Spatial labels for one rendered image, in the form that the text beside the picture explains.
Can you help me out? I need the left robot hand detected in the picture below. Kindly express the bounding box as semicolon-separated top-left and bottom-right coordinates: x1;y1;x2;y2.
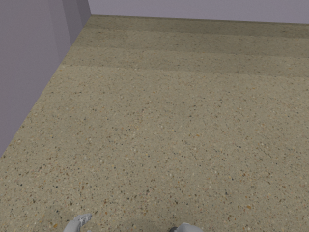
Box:
63;213;92;232

